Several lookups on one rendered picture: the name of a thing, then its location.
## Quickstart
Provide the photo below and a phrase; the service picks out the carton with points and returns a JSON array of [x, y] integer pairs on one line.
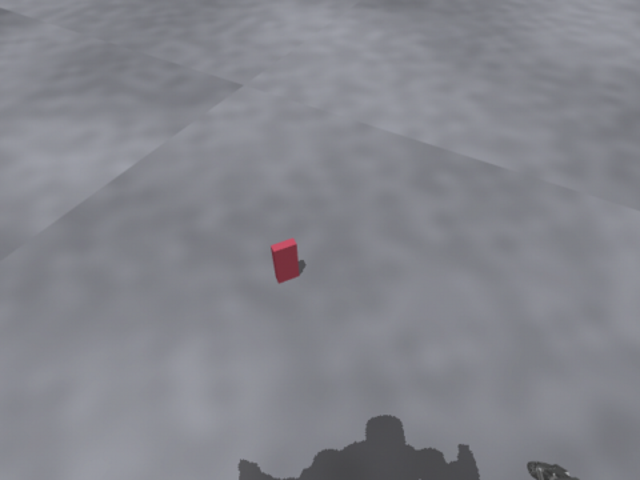
[[285, 259]]

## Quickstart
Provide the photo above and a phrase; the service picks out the right robot hand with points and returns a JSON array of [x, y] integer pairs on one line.
[[544, 471]]

